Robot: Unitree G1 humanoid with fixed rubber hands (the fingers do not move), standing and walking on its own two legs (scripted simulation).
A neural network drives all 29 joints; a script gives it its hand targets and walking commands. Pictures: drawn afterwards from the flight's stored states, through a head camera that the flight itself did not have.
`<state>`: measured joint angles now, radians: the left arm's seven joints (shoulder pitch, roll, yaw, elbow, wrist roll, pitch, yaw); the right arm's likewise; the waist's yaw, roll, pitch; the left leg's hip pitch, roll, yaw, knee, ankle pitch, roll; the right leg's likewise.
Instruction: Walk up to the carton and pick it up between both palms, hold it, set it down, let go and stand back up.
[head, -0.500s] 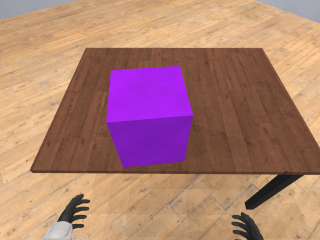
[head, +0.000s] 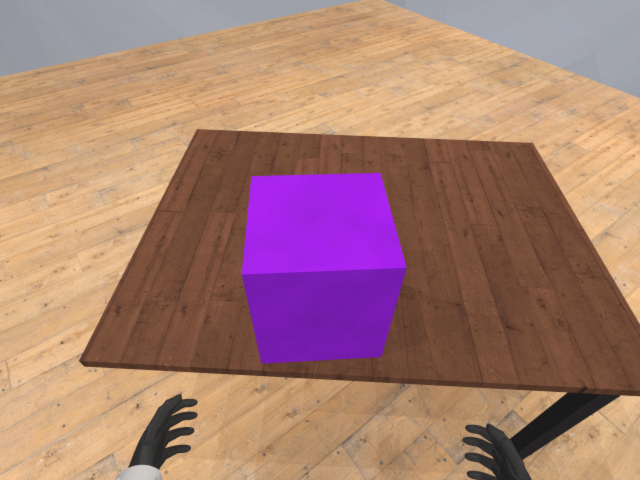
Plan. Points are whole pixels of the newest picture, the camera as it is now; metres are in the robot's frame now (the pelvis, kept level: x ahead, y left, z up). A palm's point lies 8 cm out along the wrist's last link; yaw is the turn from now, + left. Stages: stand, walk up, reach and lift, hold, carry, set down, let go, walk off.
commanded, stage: reach and lift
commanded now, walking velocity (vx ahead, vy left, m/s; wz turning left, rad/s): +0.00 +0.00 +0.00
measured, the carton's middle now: (319, 270) +0.46 +0.02 -0.03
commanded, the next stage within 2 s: none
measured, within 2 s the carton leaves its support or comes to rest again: neither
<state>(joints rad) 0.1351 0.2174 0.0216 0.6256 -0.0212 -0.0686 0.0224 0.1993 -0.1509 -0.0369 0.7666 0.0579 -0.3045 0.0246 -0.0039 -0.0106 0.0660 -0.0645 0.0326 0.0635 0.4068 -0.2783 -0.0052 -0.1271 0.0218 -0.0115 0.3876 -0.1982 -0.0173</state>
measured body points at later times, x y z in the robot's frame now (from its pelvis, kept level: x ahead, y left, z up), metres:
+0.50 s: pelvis +0.00 +0.01 -0.01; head +0.00 +0.01 +0.44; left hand +0.23 +0.22 -0.06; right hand +0.22 -0.21 -0.06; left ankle -0.03 +0.11 -0.74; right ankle +0.01 -0.11 -0.74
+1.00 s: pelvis +0.00 -0.01 -0.01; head +0.01 +0.00 +0.44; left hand +0.28 +0.22 -0.02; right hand +0.29 -0.21 -0.03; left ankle -0.03 +0.11 -0.74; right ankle +0.01 -0.11 -0.74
